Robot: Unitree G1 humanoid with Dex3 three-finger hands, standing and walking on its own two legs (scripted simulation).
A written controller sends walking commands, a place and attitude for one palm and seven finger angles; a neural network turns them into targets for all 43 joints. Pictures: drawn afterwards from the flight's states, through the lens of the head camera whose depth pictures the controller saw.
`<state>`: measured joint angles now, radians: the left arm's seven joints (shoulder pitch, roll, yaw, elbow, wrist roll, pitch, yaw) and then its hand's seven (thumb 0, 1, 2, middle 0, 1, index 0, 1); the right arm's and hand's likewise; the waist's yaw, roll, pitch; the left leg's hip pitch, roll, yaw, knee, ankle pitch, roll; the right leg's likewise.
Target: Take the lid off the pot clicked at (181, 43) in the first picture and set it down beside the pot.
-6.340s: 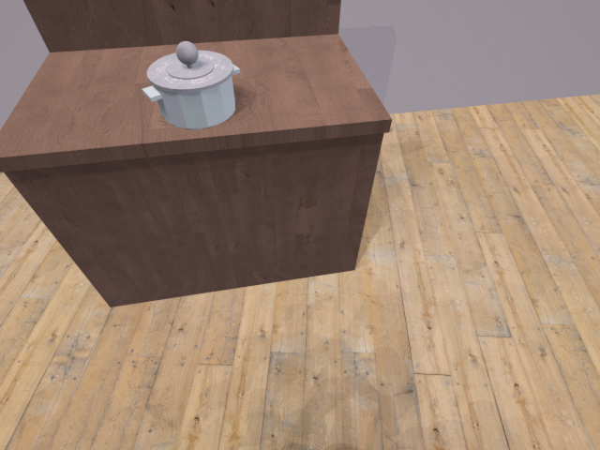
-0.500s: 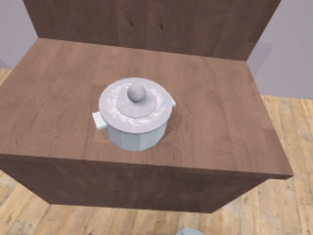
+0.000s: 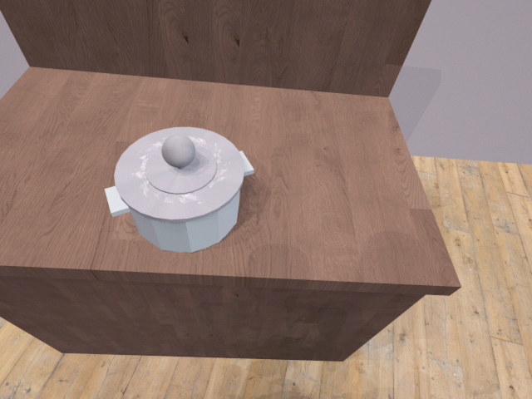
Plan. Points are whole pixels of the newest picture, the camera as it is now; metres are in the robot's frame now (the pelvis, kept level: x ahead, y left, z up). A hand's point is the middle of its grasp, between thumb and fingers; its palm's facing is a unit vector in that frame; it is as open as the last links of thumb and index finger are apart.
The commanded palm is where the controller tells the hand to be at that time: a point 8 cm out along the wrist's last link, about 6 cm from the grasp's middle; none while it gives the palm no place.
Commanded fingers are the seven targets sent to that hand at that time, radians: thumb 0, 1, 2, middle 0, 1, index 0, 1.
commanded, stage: come to a stop and stand still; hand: left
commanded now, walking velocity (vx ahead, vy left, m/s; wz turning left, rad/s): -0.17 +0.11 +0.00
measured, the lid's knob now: (178, 151) +0.44 +0.17 +0.12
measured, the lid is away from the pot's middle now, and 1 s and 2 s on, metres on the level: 0.00 0.00 0.00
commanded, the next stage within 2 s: look again from close up in 0.96 s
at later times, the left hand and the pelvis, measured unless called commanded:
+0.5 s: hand out of the picture -0.07 +0.17 -0.18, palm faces +0.06 -0.99 -0.14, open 7.4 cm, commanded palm none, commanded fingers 0.00 0.90 0.90 -0.20 -0.30 -0.20 -0.30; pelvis -0.06 +0.01 +0.01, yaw +0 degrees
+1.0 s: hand out of the picture -0.06 +0.18 -0.17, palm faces +0.01 -0.98 -0.19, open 7.3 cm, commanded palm none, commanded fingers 0.00 0.90 0.90 -0.20 -0.30 -0.20 -0.30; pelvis -0.05 +0.02 +0.00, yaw +0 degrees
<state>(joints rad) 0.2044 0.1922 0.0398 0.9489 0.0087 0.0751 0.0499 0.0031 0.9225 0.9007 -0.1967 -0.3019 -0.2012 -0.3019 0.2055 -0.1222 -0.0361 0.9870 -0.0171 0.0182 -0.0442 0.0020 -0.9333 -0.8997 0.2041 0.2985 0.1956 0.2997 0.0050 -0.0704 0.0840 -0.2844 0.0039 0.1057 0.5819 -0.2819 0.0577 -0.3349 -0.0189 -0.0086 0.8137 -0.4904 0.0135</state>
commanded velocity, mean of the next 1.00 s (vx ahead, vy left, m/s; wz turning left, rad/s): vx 0.06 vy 0.00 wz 0.00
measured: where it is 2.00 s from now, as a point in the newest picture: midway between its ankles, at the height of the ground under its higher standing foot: outside the picture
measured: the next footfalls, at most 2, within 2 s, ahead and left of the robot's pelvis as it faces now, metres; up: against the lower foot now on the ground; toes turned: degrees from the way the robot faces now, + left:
right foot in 0.12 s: -0.03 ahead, -0.12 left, +0.00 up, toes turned -3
left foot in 0.36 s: -0.02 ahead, +0.09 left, +0.00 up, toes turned +2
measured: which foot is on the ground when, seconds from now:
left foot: down 0.00-0.18, up 0.20-0.34, down 0.36-1.00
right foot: up 0.00-0.10, down 0.12-1.00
